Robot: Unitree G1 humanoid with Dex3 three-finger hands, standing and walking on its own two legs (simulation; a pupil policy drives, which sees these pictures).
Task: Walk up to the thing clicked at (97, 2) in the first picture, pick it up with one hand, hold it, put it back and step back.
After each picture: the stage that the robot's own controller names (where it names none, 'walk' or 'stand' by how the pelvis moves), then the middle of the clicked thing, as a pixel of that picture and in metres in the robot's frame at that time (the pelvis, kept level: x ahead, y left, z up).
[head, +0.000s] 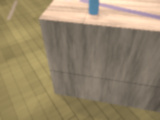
stand; (93, 4) +0.98 -0.04 +0.07
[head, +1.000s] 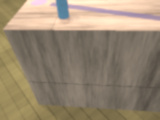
walk; (62, 7) +0.89 +0.18 +0.10
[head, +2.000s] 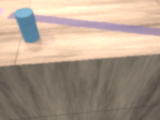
walk; (28, 26) +0.57 +0.25 +0.12
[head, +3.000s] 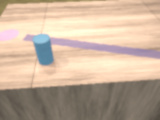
stand; (43, 49) +0.53 +0.19 +0.08
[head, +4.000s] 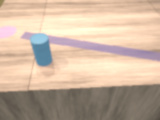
stand; (41, 50) +0.51 +0.19 +0.08
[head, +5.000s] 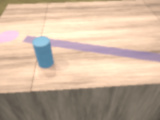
stand; (43, 52) +0.52 +0.19 +0.07
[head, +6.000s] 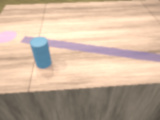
stand; (41, 53) +0.52 +0.20 +0.07
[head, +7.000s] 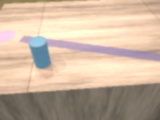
stand; (40, 53) +0.51 +0.20 +0.07
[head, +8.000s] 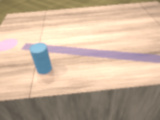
rise first; (41, 58) +0.50 +0.22 +0.08
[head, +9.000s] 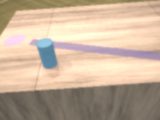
go down; (47, 53) +0.52 +0.21 +0.08
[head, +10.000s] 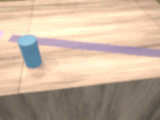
go down; (30, 52) +0.51 +0.21 +0.08
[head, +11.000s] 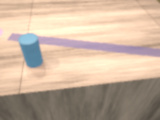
go down; (31, 51) +0.51 +0.20 +0.09
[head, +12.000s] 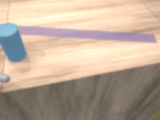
close in; (12, 43) +0.50 +0.22 +0.11
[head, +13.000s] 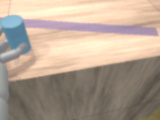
close; (17, 35) +0.52 +0.20 +0.12
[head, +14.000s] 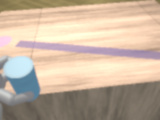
lift; (24, 80) +0.31 +0.18 +0.18
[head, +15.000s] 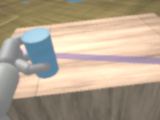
lift; (42, 54) +0.32 +0.13 +0.28
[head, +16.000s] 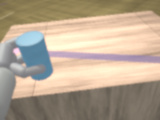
hold; (36, 56) +0.33 +0.15 +0.26
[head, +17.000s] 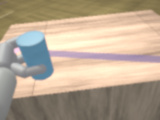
crouch; (37, 56) +0.33 +0.14 +0.26
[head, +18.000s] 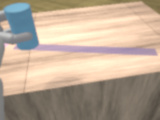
crouch; (23, 27) +0.43 +0.18 +0.27
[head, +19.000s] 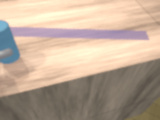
lower; (3, 43) +0.49 +0.21 +0.12
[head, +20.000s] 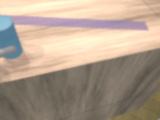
lower; (6, 38) +0.49 +0.20 +0.13
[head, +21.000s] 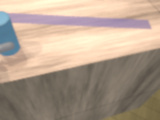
lower; (3, 34) +0.50 +0.20 +0.13
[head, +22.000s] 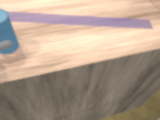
lower; (1, 32) +0.50 +0.21 +0.13
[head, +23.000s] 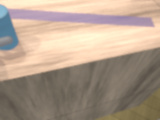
loosen; (1, 28) +0.51 +0.21 +0.13
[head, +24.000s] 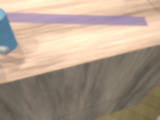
withdraw; out of the picture +0.51 +0.20 +0.13
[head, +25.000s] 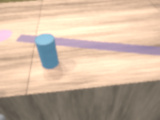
sink last; (47, 51) +0.48 +0.17 +0.11
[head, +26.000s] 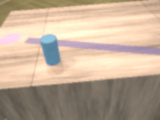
stand; (50, 50) +0.53 +0.19 +0.11
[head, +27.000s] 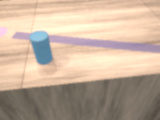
stand; (41, 48) +0.51 +0.19 +0.10
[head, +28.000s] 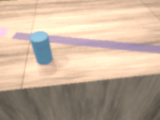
stand; (41, 48) +0.51 +0.19 +0.10
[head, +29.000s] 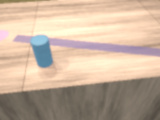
stand; (42, 51) +0.51 +0.19 +0.09
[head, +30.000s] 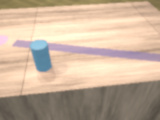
walk; (41, 56) +0.50 +0.19 +0.08
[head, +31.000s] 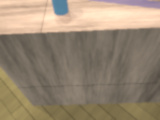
walk; out of the picture +0.71 +0.14 +0.10
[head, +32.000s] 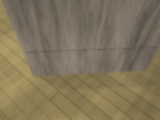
walk; out of the picture +1.06 +0.15 +0.09
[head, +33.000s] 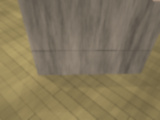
stand; out of the picture +1.23 +0.15 +0.09
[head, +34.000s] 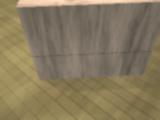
stand; out of the picture +1.21 +0.15 +0.07
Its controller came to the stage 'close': yes
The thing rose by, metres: 0.21
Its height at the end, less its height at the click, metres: +0.00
